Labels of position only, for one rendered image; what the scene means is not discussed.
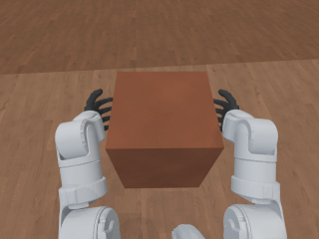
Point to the right robot forearm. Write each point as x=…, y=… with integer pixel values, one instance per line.
x=255, y=152

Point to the right robot upper arm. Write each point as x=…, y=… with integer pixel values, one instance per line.
x=251, y=221

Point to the robot right hand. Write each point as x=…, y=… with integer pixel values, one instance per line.
x=231, y=105

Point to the robot left hand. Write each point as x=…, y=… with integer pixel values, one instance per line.
x=92, y=105

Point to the robot right thigh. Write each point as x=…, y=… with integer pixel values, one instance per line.
x=186, y=231

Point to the carton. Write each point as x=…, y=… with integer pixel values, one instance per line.
x=163, y=130

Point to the left robot upper arm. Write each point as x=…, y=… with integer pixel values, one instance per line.
x=100, y=222

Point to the left robot forearm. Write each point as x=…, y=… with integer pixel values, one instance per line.
x=78, y=152

